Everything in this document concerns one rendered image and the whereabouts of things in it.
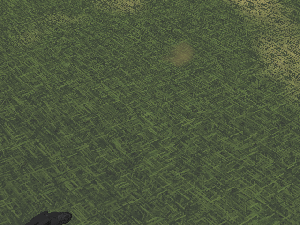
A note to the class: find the left robot hand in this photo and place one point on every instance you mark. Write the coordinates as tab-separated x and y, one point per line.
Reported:
53	218

